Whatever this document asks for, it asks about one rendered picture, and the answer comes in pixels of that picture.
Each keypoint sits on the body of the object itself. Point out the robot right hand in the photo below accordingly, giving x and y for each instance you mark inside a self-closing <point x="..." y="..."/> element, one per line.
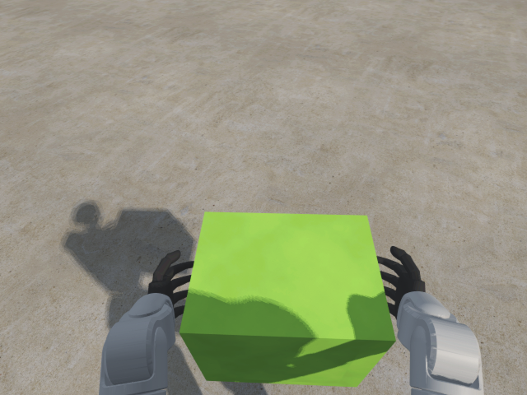
<point x="409" y="277"/>

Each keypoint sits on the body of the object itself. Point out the robot left hand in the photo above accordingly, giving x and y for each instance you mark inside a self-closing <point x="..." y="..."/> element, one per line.
<point x="162" y="283"/>

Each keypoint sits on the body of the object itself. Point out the right robot forearm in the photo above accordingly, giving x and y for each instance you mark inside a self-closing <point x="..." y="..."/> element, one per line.
<point x="445" y="358"/>

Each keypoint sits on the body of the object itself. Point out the left robot forearm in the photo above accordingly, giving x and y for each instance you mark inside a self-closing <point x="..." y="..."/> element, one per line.
<point x="134" y="356"/>

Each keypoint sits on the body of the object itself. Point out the carton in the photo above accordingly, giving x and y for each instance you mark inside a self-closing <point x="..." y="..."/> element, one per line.
<point x="286" y="298"/>

